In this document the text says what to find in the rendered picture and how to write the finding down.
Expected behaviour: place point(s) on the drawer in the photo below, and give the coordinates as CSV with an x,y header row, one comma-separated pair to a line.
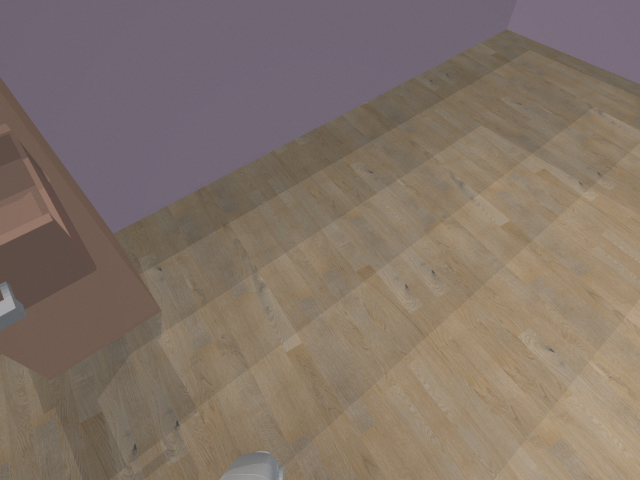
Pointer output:
x,y
40,250

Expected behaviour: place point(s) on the left robot thigh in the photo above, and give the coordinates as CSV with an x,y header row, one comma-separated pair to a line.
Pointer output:
x,y
254,466

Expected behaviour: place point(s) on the cabinet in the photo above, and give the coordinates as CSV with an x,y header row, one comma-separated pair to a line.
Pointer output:
x,y
65,328

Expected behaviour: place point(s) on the handle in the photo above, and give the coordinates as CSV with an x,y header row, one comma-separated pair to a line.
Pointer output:
x,y
11,310

